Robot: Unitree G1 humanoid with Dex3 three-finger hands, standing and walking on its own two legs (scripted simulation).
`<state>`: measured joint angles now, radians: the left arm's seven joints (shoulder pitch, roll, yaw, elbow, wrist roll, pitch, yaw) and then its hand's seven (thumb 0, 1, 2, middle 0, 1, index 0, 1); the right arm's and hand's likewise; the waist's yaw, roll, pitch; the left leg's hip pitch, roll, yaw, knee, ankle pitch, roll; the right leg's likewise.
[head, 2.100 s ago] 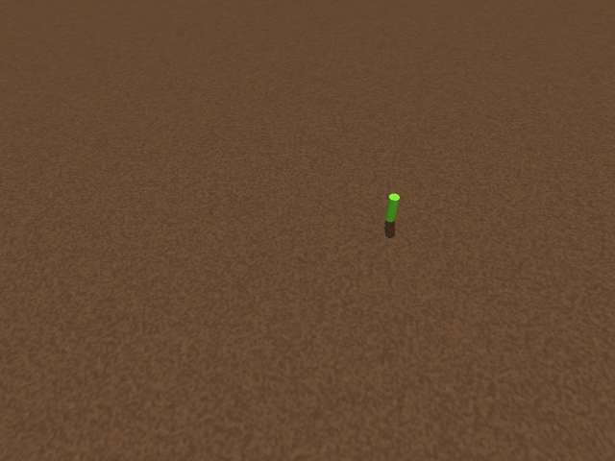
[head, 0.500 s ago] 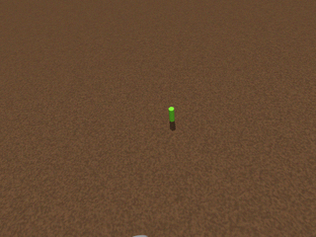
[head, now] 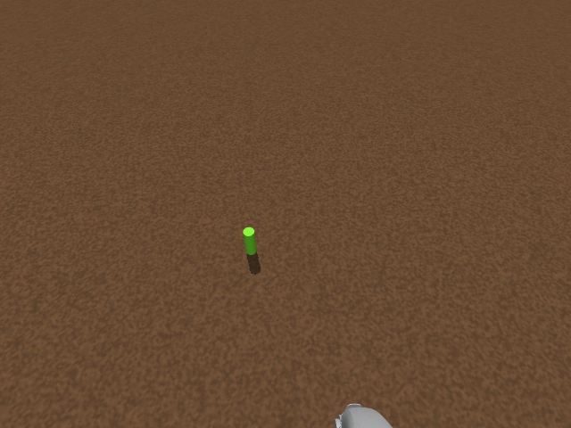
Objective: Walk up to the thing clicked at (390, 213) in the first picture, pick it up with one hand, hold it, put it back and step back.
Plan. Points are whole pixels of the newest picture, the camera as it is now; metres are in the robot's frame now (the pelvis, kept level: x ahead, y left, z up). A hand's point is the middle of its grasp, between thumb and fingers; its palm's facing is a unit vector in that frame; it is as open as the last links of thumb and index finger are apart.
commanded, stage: walk up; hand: left
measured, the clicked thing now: (250, 241) +0.90 +0.14 -0.70
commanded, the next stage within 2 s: none
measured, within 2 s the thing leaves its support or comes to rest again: neither
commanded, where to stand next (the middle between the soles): +0.56 +0.01 m, yaw -2 degrees
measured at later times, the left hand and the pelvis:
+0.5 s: hand (128, 368) +0.26 +0.29 -0.15, palm faces -0.07 -0.92 -0.38, open 7.4 cm; pelvis +0.22 +0.01 -0.02, yaw -2 degrees
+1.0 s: hand (168, 243) +0.50 +0.26 -0.13, palm faces -0.08 -0.91 -0.41, open 7.4 cm; pelvis +0.39 -0.01 -0.01, yaw -3 degrees
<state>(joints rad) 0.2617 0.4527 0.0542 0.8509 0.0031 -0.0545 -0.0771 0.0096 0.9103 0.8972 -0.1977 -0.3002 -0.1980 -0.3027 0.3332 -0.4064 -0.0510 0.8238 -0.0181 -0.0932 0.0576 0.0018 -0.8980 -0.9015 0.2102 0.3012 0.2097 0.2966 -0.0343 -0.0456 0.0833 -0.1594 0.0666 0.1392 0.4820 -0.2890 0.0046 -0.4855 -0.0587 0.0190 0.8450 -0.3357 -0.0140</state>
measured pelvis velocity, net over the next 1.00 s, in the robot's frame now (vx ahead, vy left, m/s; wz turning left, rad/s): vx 0.39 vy -0.01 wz -0.05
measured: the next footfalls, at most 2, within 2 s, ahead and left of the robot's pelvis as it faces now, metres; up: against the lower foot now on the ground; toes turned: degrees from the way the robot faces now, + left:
right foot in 0.12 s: +0.21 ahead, -0.15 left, +0.00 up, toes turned -4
left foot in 0.48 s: +0.36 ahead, +0.13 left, +0.00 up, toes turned +3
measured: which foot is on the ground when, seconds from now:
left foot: down 0.00-0.14, up 0.16-0.46, down 0.48-0.90, up 0.92-1.00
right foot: up 0.00-0.10, down 0.12-0.52, up 0.54-0.88, down 0.90-1.00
